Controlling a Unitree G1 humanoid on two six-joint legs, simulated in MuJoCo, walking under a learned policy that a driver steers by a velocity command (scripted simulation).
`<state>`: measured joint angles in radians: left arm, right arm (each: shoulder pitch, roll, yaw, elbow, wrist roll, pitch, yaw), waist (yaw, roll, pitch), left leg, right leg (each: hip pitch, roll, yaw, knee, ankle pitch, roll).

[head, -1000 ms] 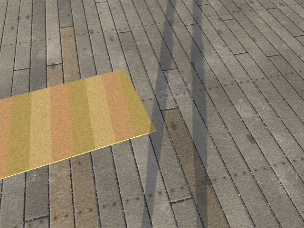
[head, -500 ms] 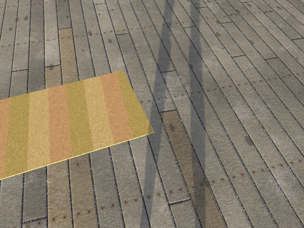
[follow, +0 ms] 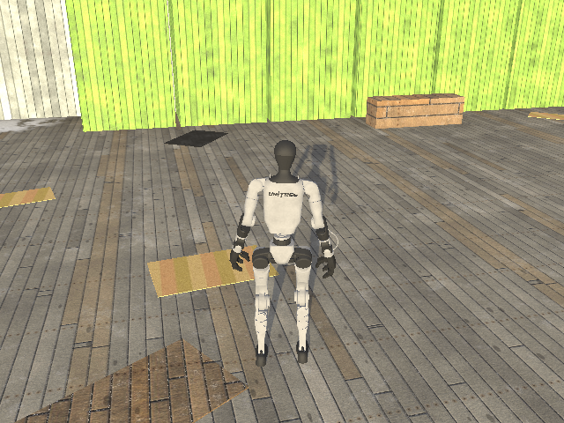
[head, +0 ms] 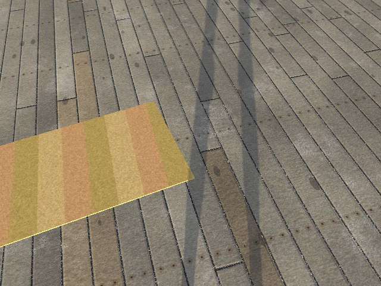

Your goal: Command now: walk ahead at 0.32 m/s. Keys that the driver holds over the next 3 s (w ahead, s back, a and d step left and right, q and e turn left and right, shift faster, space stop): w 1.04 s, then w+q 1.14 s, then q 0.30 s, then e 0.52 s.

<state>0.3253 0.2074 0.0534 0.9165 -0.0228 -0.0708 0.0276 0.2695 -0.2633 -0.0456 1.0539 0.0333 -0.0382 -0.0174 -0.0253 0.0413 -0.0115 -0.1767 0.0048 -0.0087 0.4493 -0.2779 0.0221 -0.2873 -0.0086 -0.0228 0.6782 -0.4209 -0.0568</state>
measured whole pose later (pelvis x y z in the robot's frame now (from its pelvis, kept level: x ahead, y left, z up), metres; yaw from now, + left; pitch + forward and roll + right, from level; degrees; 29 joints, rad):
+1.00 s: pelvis +0.50 +0.01 -0.01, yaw +0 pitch +2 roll +2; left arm 0.02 0.23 0.04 0.83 -0.02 -0.10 -0.03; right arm 0.40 -0.25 -0.04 1.01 0.02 -0.07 0.00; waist -0.09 -0.04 0.01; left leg 0.07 -0.06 0.04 0.20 -0.31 0.03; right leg -0.61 -0.08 0.00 0.54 0.05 -0.03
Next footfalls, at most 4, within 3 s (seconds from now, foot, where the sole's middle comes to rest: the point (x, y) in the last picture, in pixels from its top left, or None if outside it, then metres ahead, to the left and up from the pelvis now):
0.06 right None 0.04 -0.13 -0.78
0.52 left None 0.41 0.11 -0.78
1.06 right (234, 235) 0.73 -0.12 -0.78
1.64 left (166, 183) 0.99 0.14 -0.78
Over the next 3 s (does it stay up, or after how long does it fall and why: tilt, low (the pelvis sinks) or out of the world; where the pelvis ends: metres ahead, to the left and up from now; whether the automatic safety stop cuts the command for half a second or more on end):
stays up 1.31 0.23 -0.02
